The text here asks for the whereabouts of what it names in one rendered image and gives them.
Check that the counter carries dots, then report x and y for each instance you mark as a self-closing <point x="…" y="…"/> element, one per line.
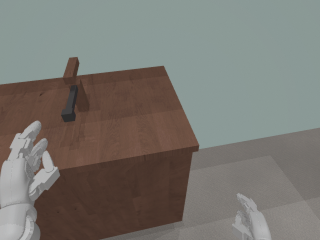
<point x="124" y="162"/>

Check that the left robot hand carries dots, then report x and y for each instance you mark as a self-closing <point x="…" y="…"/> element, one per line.
<point x="17" y="172"/>

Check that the right robot hand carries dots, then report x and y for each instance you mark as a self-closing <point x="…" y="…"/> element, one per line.
<point x="255" y="226"/>

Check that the left robot forearm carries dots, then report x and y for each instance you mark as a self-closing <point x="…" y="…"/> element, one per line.
<point x="18" y="222"/>

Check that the tap lever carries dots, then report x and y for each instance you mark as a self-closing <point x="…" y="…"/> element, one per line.
<point x="68" y="113"/>

